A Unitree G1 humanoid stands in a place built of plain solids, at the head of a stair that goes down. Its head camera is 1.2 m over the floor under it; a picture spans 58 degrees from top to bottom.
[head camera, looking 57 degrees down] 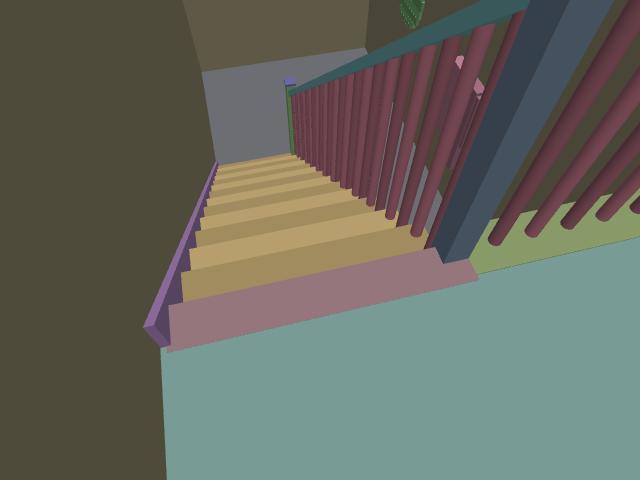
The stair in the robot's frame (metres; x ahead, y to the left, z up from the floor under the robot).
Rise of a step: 0.19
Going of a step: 0.23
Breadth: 0.95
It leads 14 degrees to the left of straight ahead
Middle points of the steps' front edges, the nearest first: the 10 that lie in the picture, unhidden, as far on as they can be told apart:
0.65 0.04 0.00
0.88 0.05 -0.20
1.10 0.11 -0.39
1.33 0.16 -0.59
1.55 0.22 -0.78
1.77 0.27 -0.97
1.99 0.33 -1.17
2.21 0.39 -1.36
2.44 0.44 -1.55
2.66 0.50 -1.75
